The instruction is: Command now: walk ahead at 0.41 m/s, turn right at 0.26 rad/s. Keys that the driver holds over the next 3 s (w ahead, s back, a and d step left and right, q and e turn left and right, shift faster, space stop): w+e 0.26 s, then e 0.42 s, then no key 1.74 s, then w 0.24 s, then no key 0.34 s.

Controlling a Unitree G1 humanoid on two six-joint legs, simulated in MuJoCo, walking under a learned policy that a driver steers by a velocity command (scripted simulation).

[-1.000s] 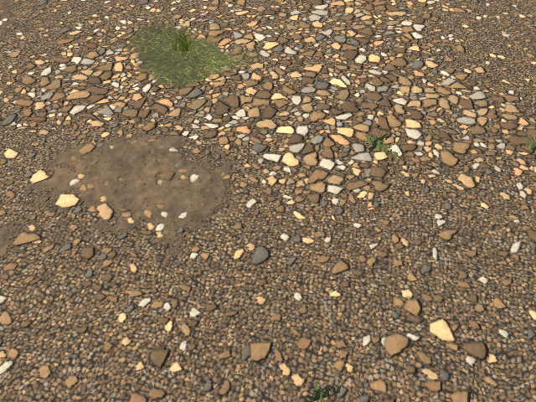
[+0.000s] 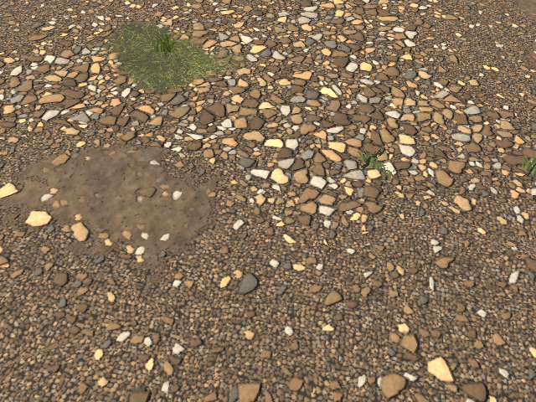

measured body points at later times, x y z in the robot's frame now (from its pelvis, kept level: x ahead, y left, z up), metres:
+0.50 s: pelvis +0.24 -0.03 -0.01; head +0.28 -0.04 +0.43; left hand +0.38 +0.20 -0.15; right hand +0.23 -0.28 -0.16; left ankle +0.18 +0.11 -0.63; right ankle +0.30 -0.07 -0.74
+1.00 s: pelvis +0.35 -0.01 +0.00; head +0.37 -0.01 +0.45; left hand +0.52 +0.21 -0.13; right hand +0.36 -0.30 -0.11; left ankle +0.41 +0.09 -0.73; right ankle +0.30 -0.07 -0.74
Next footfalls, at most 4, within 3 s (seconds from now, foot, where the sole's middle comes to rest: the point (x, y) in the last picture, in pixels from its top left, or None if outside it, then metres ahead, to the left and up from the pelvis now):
0.36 right None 0.34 -0.08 -0.78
1.02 left None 0.45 0.07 -0.78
1.30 right None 0.31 -0.11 -0.78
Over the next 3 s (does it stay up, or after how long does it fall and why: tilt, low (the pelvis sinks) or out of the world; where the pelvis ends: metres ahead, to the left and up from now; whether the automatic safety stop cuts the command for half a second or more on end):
stays up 0.48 -0.03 0.00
